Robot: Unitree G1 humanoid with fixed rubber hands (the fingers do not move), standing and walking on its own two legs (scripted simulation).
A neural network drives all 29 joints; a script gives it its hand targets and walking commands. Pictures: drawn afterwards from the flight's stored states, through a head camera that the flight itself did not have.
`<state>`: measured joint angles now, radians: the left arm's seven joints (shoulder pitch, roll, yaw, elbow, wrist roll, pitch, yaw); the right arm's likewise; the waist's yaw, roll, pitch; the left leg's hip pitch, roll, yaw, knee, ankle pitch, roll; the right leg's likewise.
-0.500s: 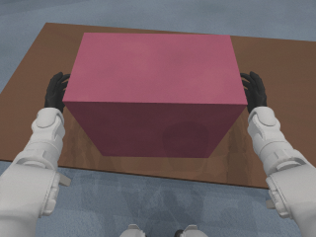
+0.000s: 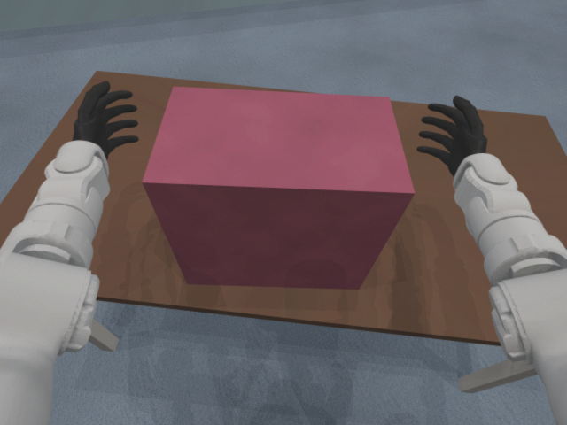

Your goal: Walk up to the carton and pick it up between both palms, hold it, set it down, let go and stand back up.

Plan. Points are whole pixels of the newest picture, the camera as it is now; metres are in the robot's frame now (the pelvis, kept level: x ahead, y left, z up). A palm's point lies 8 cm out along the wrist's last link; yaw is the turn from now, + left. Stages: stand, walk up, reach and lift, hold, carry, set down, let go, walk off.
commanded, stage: set down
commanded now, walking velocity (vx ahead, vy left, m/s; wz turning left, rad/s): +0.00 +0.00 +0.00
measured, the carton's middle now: (277, 200) +0.47 +0.02 +0.01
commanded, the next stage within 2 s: none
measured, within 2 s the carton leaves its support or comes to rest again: neither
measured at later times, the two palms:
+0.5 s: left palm (90, 72) +0.50 +0.25 +0.22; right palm (495, 97) +0.48 -0.24 +0.21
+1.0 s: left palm (69, 116) +0.46 +0.28 +0.18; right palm (472, 143) +0.45 -0.23 +0.16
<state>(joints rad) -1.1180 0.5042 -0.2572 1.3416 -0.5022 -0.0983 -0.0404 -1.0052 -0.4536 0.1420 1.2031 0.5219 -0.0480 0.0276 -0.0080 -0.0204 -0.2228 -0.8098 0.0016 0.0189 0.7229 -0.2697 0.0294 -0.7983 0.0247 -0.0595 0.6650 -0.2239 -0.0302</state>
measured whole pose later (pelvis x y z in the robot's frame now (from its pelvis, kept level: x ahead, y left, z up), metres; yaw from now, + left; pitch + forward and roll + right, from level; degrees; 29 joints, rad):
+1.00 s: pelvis +0.05 +0.00 +0.04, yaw +0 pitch +9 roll -1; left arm -0.73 0.53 0.11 0.64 -0.28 0.33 -0.09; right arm -0.66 -0.43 0.06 0.62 0.47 0.23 -0.07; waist -0.02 -0.02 -0.07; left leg -0.35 0.00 0.01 0.40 -0.21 0.02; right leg -0.31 0.05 -0.04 0.29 -0.14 -0.03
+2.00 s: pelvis +0.02 +0.01 +0.03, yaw +0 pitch +3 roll -1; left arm -0.27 0.38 -0.04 0.84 -0.32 -0.30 -0.05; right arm -0.20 -0.30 0.06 0.79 0.38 -0.27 -0.01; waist 0.01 0.01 -0.02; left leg -0.33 -0.02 0.02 0.57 -0.28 0.04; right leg -0.33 0.03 -0.02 0.51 -0.22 -0.01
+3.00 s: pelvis +0.04 -0.02 +0.03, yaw -1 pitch -5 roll +0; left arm 0.12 0.28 0.01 0.69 -0.14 -0.14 -0.05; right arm 0.13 -0.16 0.05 0.80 0.12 -0.33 -0.02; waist 0.03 -0.03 0.07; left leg -0.09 0.00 0.03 0.45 -0.28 0.00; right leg -0.12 0.05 -0.01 0.46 -0.25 -0.05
